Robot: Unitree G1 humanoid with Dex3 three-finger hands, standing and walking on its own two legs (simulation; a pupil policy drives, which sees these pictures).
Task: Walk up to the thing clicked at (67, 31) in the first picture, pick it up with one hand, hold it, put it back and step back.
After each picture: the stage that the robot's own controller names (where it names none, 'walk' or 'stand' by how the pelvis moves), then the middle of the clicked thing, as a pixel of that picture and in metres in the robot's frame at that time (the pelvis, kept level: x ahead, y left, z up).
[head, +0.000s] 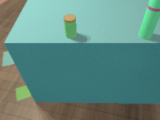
stand; (70, 26) +0.75 +0.09 -0.02
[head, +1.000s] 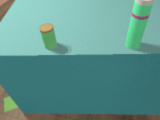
walk; (48, 36) +0.64 +0.22 +0.01
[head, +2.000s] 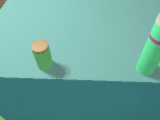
stand; (42, 55) +0.48 +0.19 +0.02
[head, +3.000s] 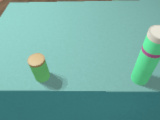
stand; (39, 68) +0.45 +0.20 -0.02
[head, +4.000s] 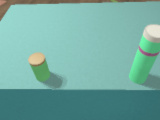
stand; (39, 67) +0.46 +0.21 -0.02
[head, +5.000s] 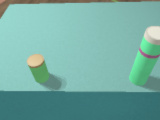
stand; (38, 68) +0.45 +0.21 -0.02
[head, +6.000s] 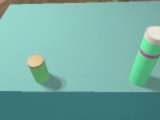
stand; (38, 69) +0.45 +0.21 -0.02
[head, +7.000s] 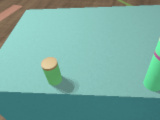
rise first; (52, 71) +0.44 +0.19 -0.02
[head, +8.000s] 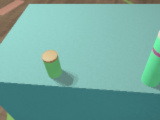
go down; (52, 64) +0.47 +0.19 -0.01
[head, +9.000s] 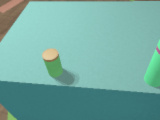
go down; (53, 63) +0.47 +0.18 -0.01
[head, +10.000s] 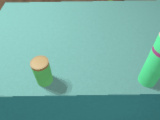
go down; (42, 71) +0.43 +0.17 +0.00
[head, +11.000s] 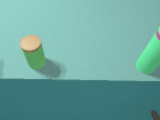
close in; (34, 53) +0.46 +0.17 +0.03
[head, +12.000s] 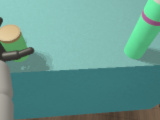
close; (14, 44) +0.48 +0.20 +0.05
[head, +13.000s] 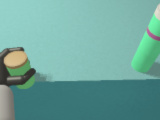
lift; (20, 70) +0.39 +0.21 +0.05
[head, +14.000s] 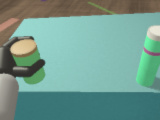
lift; (29, 62) +0.33 +0.18 +0.20
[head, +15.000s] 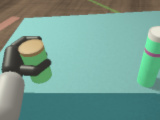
hold; (36, 62) +0.34 +0.16 +0.19
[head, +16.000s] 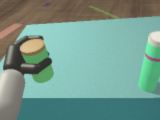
hold; (38, 61) +0.33 +0.15 +0.20
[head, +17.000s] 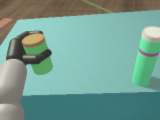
crouch; (38, 54) +0.38 +0.15 +0.18
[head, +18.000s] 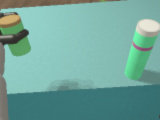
lower; (15, 36) +0.46 +0.20 +0.18
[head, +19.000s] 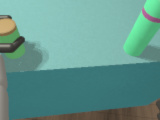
lower; (10, 39) +0.49 +0.20 +0.06
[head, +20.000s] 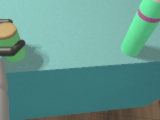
lower; (10, 43) +0.48 +0.20 +0.06
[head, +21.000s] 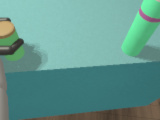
lower; (9, 42) +0.49 +0.20 +0.06
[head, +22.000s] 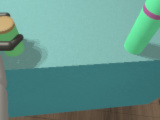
lower; (8, 37) +0.49 +0.20 +0.06
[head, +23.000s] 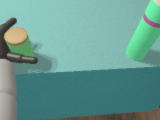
withdraw; (20, 47) +0.47 +0.18 +0.05
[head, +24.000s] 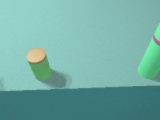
sink last; (39, 65) +0.43 +0.17 +0.03
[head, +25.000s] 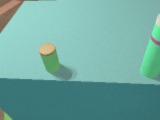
stand; (50, 58) +0.48 +0.19 +0.03
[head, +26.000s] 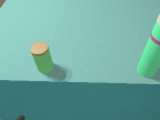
stand; (42, 57) +0.47 +0.18 +0.03
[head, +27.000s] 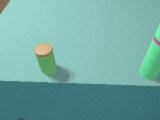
stand; (46, 59) +0.46 +0.17 +0.03
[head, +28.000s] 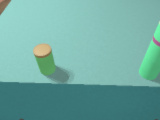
stand; (45, 59) +0.46 +0.17 +0.04
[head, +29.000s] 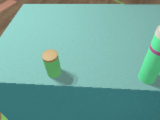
stand; (52, 64) +0.48 +0.17 -0.01
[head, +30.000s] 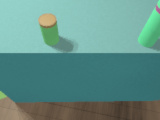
walk; (49, 30) +0.55 +0.14 +0.00
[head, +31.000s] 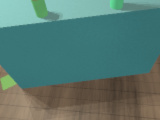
walk; (39, 5) +0.79 +0.26 +0.01
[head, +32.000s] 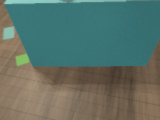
stand; out of the picture +1.08 +0.21 +0.00
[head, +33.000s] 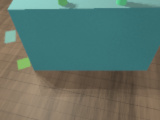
stand; out of the picture +1.07 +0.18 -0.02
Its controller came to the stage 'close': yes
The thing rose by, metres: 0.21
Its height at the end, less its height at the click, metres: +0.00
